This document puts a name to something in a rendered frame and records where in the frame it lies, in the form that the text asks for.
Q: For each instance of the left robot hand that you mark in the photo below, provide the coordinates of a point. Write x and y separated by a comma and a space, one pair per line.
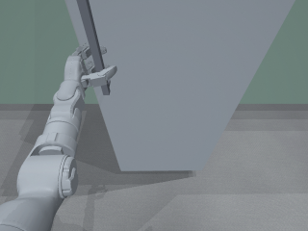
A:
76, 70

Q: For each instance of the handle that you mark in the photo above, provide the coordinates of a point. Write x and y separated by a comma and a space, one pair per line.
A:
86, 15

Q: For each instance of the fridge door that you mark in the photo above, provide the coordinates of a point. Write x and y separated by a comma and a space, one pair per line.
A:
182, 68

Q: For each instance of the robot left upper arm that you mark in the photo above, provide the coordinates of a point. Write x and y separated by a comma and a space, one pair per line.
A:
44, 182

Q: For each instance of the robot left forearm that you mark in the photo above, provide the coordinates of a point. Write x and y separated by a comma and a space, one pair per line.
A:
63, 124

